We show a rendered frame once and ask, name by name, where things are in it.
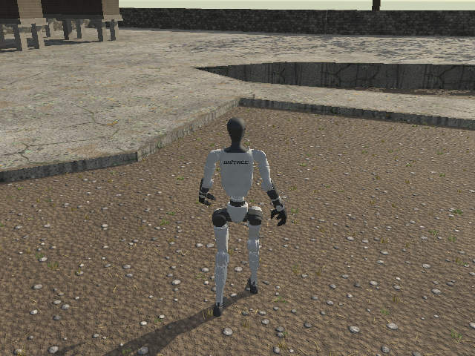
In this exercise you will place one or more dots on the robot left forearm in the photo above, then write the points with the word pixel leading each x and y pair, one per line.
pixel 203 191

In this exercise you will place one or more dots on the robot right upper arm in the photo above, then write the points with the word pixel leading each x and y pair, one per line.
pixel 260 157

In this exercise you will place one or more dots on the right robot shin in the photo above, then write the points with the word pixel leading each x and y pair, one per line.
pixel 254 263

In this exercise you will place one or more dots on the robot right hand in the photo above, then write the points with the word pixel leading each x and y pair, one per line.
pixel 282 215

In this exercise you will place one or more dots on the robot left hand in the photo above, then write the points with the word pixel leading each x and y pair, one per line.
pixel 209 196

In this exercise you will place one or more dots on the robot left upper arm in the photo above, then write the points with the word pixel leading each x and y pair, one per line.
pixel 210 166

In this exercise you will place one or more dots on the humanoid robot head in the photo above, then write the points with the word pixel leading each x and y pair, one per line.
pixel 236 128

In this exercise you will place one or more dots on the robot right forearm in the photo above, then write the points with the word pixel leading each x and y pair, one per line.
pixel 275 198

